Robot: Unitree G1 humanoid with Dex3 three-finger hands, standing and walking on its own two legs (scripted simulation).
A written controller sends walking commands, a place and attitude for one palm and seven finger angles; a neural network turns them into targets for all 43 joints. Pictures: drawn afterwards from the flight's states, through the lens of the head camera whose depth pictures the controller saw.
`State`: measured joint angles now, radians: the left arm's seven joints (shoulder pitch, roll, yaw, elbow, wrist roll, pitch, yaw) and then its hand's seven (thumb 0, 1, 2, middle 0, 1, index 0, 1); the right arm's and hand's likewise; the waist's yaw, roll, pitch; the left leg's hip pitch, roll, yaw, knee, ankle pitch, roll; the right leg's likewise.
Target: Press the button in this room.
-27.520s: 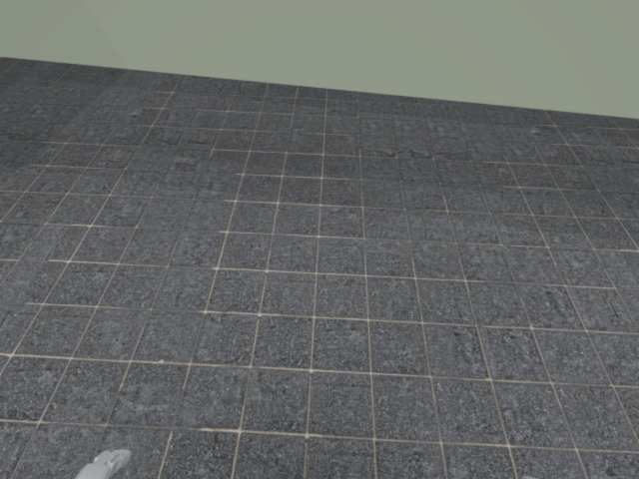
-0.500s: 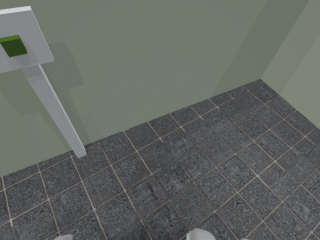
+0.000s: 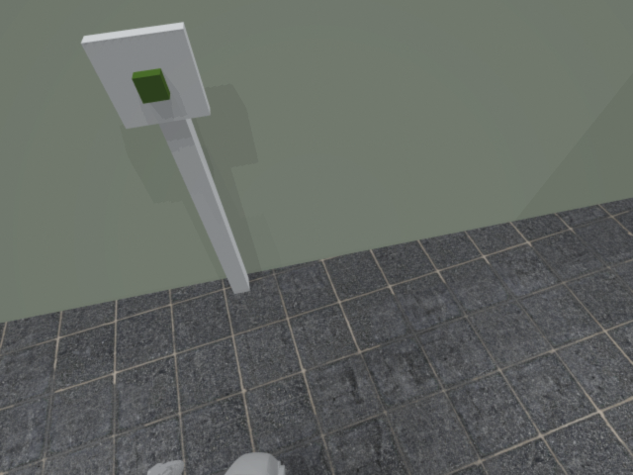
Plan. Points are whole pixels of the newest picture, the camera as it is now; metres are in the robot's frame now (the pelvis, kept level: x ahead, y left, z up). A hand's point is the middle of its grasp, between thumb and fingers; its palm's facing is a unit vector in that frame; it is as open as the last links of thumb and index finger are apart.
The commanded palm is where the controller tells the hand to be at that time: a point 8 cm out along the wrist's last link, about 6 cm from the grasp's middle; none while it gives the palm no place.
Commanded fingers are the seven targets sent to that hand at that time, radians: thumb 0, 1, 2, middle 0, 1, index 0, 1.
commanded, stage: turn to face it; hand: left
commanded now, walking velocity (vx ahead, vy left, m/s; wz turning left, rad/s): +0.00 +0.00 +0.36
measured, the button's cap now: (151, 85) +0.77 +0.34 +0.09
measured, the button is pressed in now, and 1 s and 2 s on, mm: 0 0 0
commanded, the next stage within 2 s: take the last steps up to it in 0.26 s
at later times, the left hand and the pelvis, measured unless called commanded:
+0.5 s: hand out of the picture +0.02 +0.27 -0.17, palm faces +0.18 -0.96 -0.23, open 7.4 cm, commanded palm none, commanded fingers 0.00 0.90 0.90 -0.20 -0.30 -0.20 -0.30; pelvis +0.01 +0.06 +0.00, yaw +9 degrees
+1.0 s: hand out of the picture +0.05 +0.15 -0.16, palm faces +0.22 -0.95 -0.21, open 7.3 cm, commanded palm none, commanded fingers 0.00 0.90 0.90 -0.20 -0.30 -0.20 -0.30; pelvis +0.12 +0.00 +0.01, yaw +10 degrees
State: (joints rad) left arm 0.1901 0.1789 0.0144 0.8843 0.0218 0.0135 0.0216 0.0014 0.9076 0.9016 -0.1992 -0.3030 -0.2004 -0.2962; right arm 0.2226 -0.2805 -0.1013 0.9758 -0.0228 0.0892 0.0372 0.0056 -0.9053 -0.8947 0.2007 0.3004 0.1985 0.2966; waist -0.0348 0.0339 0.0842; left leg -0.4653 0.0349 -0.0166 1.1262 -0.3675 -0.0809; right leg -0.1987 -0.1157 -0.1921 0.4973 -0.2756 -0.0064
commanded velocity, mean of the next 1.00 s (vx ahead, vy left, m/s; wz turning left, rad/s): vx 0.20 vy -0.03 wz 0.11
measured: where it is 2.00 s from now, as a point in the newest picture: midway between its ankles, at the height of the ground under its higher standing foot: (312, 430)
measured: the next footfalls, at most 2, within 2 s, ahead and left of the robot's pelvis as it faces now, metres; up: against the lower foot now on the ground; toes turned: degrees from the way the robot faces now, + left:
left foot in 0.18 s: +0.01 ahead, +0.15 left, +0.00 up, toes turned +10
right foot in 0.72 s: +0.12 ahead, -0.08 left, +0.00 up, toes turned +2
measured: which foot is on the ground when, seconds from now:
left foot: up 0.00-0.16, down 0.18-0.72, up 0.74-1.00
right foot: down 0.00-0.20, up 0.22-0.70, down 0.72-1.00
